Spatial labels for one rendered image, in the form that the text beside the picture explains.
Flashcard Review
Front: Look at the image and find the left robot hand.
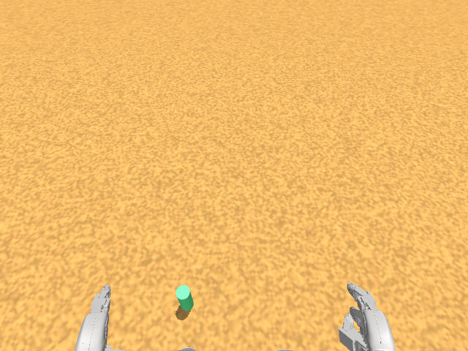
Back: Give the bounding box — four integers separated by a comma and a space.
75, 285, 126, 351

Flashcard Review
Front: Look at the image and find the can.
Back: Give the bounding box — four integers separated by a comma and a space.
176, 285, 194, 311

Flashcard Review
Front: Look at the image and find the right robot hand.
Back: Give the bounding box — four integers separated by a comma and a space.
339, 282, 396, 351

